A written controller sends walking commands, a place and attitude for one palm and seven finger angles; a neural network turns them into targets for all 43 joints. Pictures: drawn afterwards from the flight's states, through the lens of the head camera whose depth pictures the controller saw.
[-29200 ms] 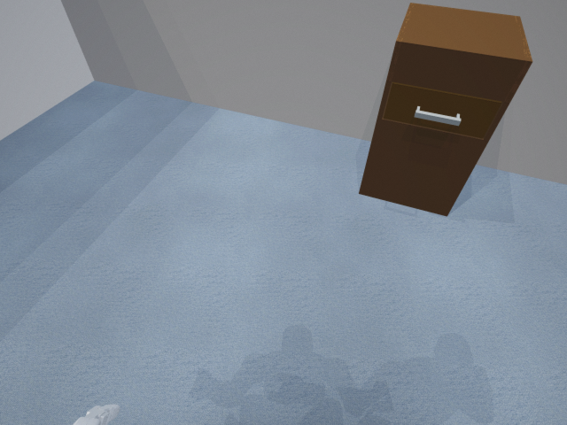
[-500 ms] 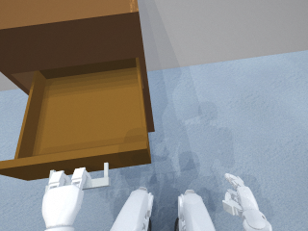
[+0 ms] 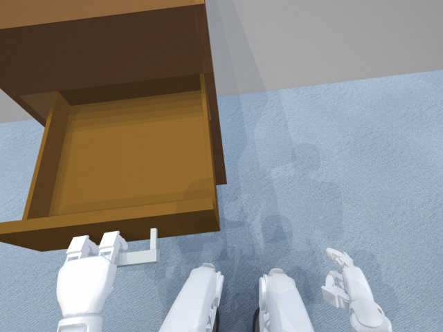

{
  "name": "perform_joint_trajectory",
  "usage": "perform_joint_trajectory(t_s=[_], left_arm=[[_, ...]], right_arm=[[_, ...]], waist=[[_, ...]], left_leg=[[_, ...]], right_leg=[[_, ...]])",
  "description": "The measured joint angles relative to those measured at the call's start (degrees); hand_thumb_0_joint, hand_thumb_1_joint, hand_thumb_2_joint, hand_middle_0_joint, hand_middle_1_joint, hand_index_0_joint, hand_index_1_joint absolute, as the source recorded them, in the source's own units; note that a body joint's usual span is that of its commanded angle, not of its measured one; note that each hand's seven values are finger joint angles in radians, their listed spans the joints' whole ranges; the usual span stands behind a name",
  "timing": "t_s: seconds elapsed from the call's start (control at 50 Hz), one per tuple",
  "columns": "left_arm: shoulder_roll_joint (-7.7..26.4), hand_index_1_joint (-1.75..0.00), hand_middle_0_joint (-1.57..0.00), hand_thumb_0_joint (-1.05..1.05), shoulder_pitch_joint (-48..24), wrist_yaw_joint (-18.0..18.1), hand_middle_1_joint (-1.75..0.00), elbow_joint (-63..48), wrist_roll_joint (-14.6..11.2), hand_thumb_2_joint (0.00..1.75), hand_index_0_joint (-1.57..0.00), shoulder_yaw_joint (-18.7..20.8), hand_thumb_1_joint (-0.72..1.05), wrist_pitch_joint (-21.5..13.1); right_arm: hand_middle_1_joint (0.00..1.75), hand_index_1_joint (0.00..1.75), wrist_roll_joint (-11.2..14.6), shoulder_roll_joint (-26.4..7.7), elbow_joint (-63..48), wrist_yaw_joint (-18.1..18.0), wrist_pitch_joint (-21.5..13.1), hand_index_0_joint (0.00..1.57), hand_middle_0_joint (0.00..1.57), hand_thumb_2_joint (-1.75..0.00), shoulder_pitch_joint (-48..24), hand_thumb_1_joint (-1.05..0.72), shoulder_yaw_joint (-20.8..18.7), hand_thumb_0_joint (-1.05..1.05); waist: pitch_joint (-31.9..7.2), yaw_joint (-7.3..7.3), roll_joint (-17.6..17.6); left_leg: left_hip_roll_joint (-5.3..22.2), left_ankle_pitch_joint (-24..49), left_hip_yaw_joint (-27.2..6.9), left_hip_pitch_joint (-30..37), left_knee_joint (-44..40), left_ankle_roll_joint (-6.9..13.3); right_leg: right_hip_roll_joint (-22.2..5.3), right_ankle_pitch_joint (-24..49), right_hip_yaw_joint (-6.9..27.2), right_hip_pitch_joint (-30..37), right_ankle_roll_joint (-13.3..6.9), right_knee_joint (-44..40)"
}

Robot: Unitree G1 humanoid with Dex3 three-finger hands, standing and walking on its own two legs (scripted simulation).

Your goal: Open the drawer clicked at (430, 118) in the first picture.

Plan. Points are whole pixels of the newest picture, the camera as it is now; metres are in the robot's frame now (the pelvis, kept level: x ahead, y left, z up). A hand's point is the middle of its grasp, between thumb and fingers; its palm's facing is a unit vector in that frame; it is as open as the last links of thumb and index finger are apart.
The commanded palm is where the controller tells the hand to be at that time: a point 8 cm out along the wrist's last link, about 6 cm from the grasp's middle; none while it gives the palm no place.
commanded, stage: open the thumb to release the handle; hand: left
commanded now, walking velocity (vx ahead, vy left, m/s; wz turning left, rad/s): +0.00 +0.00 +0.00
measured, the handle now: (114, 249) +0.24 +0.24 -0.06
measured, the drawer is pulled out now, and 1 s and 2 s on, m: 0.30 0.30 0.30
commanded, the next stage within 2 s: lift the hand off the handle in 0.34 s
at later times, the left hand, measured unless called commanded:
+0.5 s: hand (106, 282) +0.19 +0.25 -0.08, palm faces -0.09 -0.07 -0.99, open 13.5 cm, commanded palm +0.17 +0.24 -0.03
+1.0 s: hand (109, 278) +0.19 +0.24 -0.07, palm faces -0.10 -0.07 -0.99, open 13.6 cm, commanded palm +0.19 +0.24 -0.01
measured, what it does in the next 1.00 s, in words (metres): stands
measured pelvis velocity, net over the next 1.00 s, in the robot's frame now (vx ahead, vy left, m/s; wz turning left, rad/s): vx -0.02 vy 0.00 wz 0.00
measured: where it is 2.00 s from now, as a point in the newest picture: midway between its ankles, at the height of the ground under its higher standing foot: outside the picture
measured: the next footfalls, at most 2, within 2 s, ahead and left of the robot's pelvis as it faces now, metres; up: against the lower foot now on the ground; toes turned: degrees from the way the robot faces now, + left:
none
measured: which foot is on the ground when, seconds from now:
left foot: down 0.00-1.00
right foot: down 0.00-1.00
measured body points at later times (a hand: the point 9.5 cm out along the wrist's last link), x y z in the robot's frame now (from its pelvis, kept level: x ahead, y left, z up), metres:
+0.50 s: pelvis -0.01 +0.00 +0.00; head +0.12 -0.02 +0.43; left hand +0.19 +0.25 -0.02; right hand +0.20 -0.23 -0.14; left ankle +0.02 +0.11 -0.55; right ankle +0.04 -0.08 -0.55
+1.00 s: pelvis -0.02 +0.00 +0.01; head +0.11 -0.02 +0.44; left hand +0.20 +0.24 -0.02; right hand +0.19 -0.22 -0.13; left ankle +0.02 +0.11 -0.55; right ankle +0.04 -0.08 -0.55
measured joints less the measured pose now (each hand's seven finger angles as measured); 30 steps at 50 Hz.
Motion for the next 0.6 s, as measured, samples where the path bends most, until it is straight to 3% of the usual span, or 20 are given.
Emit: perform_joint_trajectory(t_s=[0.16, 0.36, 0.6], left_arm=[[-0.43, -1.28, -0.35, 0.0, -0.16, -0.98, -1.29, -0.54, -1.39, 0.65, -0.37, -1.35, 0.31, 2.52], [0.35, -1.22, -0.32, 0.0, -1.39, -0.12, -1.23, 1.92, -1.3, 0.4, -0.33, -0.82, -0.27, 1.64], [-0.55, -1.2, -0.31, 0.0, -3.33, 0.17, -1.2, 2.94, -1.73, 0.31, -0.32, -1.95, -0.48, 3.03]], right_arm=[[0.3, 0.3, 0.46, 0.06, 0.13, -0.33, 0.38, 0.2, 0.2, -0.9, 0.89, -0.91, 0.04, 0.01], [0.3, 0.3, 0.63, -0.16, 1.13, -0.79, -0.24, 0.2, 0.21, -0.9, 1.67, -0.91, -0.06, 0.01], [0.3, 0.3, 0.76, -0.3, 1.52, -0.81, -0.88, 0.2, 0.2, -0.9, 1.12, -0.91, -0.28, 0.01]], waist=[[0.38, -0.48, 0.56], [0.16, -1.02, 0.33], [0.32, -0.97, 0.72]], left_leg=[[0.03, 0.74, -0.16, 0.44, -0.66, -0.15], [0.38, 1.17, -0.29, 0.59, -0.7, -0.44], [0.21, 1.88, -0.22, 0.19, -0.68, -0.31]], right_leg=[[-0.02, 0.72, -0.12, 0.46, -0.09, -0.67], [0.28, 1.36, -0.29, 0.55, -0.32, -0.85], [0.06, 1.99, -0.25, 0.25, -0.11, -0.87]])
